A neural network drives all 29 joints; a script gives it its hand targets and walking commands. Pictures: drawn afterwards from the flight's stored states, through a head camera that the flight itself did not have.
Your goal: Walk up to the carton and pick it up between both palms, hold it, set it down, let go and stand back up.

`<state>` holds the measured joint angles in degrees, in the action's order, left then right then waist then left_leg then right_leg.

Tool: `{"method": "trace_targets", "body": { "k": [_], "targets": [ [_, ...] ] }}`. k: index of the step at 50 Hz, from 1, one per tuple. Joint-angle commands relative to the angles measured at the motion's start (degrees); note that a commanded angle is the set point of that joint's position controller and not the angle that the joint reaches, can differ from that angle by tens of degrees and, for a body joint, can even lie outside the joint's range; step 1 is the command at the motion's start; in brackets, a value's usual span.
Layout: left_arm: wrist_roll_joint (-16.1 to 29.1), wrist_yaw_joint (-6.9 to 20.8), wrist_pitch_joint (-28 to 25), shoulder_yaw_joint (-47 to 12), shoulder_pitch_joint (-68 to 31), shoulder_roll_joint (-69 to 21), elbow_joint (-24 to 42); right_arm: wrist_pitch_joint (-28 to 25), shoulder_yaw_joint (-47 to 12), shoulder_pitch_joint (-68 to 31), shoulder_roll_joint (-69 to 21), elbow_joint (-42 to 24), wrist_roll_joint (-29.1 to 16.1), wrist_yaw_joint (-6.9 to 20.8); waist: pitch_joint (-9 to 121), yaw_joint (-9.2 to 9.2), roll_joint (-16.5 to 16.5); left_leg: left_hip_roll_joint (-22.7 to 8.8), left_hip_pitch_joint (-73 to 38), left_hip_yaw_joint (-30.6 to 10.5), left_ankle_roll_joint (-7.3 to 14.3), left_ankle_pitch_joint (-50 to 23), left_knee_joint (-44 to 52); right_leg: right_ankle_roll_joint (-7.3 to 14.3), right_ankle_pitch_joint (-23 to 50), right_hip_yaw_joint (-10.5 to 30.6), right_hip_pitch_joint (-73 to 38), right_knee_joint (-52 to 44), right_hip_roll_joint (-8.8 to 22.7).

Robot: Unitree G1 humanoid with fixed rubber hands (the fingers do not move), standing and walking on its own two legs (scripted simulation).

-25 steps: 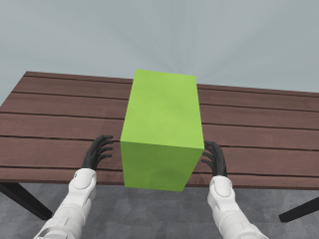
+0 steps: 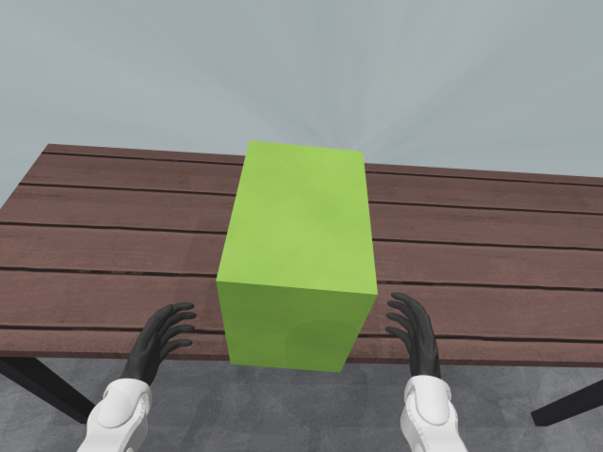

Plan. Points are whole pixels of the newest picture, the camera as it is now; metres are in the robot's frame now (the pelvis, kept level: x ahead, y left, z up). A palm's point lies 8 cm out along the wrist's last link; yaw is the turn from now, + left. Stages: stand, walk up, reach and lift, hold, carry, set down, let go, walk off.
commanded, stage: set down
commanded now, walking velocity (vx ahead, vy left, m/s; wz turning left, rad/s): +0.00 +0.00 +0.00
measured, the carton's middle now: (295, 259) +0.40 +0.01 -0.01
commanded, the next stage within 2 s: let go in 1.92 s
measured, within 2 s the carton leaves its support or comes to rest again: neither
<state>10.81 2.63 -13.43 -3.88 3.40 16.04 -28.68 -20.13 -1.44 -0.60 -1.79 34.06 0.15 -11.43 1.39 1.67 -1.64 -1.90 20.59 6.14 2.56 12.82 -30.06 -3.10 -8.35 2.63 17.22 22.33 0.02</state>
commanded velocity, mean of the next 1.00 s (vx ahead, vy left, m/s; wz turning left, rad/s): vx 0.00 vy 0.00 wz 0.00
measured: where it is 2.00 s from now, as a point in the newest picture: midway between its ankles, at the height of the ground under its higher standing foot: outside the picture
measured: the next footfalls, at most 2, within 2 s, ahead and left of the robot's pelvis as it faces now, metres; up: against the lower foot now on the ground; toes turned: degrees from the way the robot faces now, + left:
none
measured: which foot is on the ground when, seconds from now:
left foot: down 0.00-1.00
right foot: down 0.00-1.00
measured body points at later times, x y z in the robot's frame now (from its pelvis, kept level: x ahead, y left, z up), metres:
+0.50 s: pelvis +0.00 +0.00 +0.00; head +0.02 +0.02 +0.45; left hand +0.22 +0.20 -0.04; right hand +0.23 -0.16 -0.02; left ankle +0.03 +0.08 -0.74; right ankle +0.04 -0.16 -0.74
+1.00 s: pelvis +0.03 -0.02 +0.01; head +0.06 +0.00 +0.45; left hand +0.22 +0.20 -0.06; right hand +0.23 -0.20 -0.04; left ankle +0.03 +0.08 -0.74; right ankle +0.04 -0.16 -0.74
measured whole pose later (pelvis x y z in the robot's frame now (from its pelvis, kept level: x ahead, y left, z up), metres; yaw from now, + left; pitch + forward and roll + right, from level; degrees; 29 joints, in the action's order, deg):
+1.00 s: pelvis +0.03 -0.02 +0.01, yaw +0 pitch +1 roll -1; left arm 9.0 1.9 -3.3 -2.2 15.4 15.3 -20.7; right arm -15.5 -2.4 11.3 2.6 27.5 -0.4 -5.2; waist -1.7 1.0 -1.6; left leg -1.9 13.6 6.1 1.1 13.1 -25.4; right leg -1.2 -11.3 2.6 12.5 22.3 -0.2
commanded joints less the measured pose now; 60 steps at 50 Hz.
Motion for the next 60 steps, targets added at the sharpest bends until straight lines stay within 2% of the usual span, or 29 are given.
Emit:
{"method": "trace_targets", "body": {
  "k": [1, 12, 21, 25, 30, 39, 44, 51, 60],
  "targets": [
    [2.8, 1.8, -1.0, 2.0, -5.9, 7.4, 15.7, -0.7, -2.9, 0.1, 0.8, -19.2, -8.9, -0.4, 8.9, -8.79, 8.4, -1.1, -12.7, -7.0, -5.8, -5.4, 10.2, 3.7, -1.5, -1.2, -15.6, -2.7, -1.9],
    [2.1, 0.5, 2.0, 1.0, -0.5, 7.9, 20.5, 0.6, -2.7, 5.8, 3.6, -23.7, -9.0, 1.3, 5.7, -9.29, 9.2, -1.7, -13.5, -7.9, -6.3, -0.7, 11.9, 4.2, -4.2, -2.3, -14.7, -2.8, -2.0],
    [-0.2, -1.3, 4.4, 0.5, 0.4, 6.5, 19.9, 1.9, 0.2, 5.3, 6.2, -21.1, -7.6, 3.5, 4.1, -8.70, 11.4, -3.0, -9.4, -9.1, -6.0, 5.4, 15.7, 3.9, -4.1, -3.6, -17.8, -0.7, -3.1],
    [-1.0, -1.9, 5.5, 0.5, 1.4, 5.3, 19.1, 2.3, 1.3, 5.8, 7.0, -18.9, -6.6, 4.4, 3.8, -8.09, 11.1, -2.6, -11.1, -8.4, -6.7, 3.0, 15.6, 4.2, -3.8, -3.7, -16.7, -1.5, -3.0],
    [-1.7, -2.2, 7.0, 1.2, 2.7, 5.0, 18.9, 2.8, 1.6, 7.1, 7.8, -17.4, -5.6, 5.1, 4.0, -7.84, 9.8, -1.4, -14.9, -6.6, -7.4, -3.6, 14.0, 4.9, -3.1, -3.5, -14.8, -3.3, -2.5],
    [-3.6, -1.5, 7.9, 4.1, 7.2, 5.8, 19.2, 2.1, 0.2, 11.7, 8.8, -16.2, -4.9, 5.5, 6.0, -7.98, 7.9, 0.8, -19.4, -3.8, -7.7, -18.6, 10.5, 5.2, 3.2, -2.9, -16.1, -5.1, -2.2],
    [-3.9, -1.0, 7.7, 4.6, 9.1, 5.6, 18.2, 1.5, -0.3, 13.4, 9.7, -15.2, -4.7, 6.0, 6.4, -7.53, 7.2, 1.4, -21.9, -3.6, -8.0, -23.6, 8.9, 5.3, 5.8, -2.5, -14.9, -5.9, -2.0],
    [-4.9, -1.2, 8.4, 5.0, 9.4, 4.7, 15.7, 1.4, 0.7, 13.2, 11.3, -12.6, -3.9, 7.3, 5.6, -7.22, 7.3, 1.4, -23.2, -3.7, -8.2, -23.1, 9.1, 5.6, 5.1, -2.9, -13.2, -6.4, -2.2],
    [-7.5, -2.9, 12.1, 5.2, 7.7, 2.6, 12.3, 3.8, 3.3, 10.4, 14.3, -7.5, -2.3, 9.3, 1.8, -6.91, 8.8, 0.1, -20.6, -3.4, -7.9, -14.8, 12.7, 5.9, 0.4, -4.0, -13.0, -6.0, -2.9]
  ]
}}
